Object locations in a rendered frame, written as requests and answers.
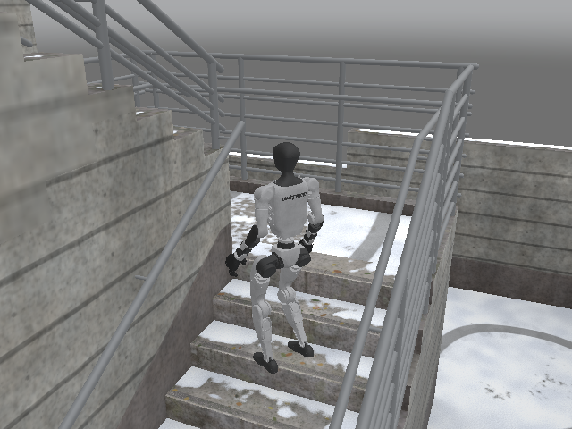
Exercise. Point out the robot left upper arm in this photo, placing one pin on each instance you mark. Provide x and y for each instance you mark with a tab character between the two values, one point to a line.
262	196

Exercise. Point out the robot right hand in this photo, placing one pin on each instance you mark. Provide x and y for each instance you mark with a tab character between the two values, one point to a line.
308	247

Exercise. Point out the robot right upper arm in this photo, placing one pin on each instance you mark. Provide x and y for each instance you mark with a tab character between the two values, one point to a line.
314	201

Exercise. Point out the right robot forearm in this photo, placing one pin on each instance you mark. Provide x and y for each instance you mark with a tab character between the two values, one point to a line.
311	232

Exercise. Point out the robot left hand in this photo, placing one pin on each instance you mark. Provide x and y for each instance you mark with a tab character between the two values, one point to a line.
233	264

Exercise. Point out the left robot foot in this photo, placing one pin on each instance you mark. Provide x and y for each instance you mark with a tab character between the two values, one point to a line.
271	366

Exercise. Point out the right robot thigh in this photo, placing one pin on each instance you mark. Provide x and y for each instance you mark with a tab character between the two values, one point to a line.
288	275

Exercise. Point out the left robot forearm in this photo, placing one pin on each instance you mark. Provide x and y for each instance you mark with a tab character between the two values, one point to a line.
247	245

